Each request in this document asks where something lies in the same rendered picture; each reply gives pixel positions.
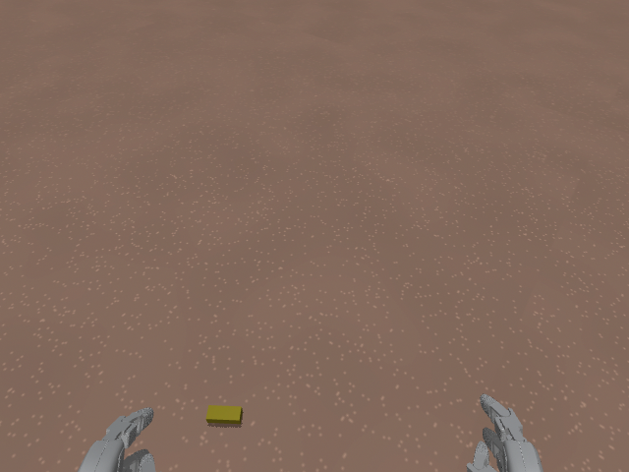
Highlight left robot hand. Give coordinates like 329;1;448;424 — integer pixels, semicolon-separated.
78;407;161;472

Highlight small box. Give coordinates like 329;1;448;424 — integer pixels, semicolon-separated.
206;405;243;424

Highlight right robot hand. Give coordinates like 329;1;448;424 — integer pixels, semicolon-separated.
467;394;543;472

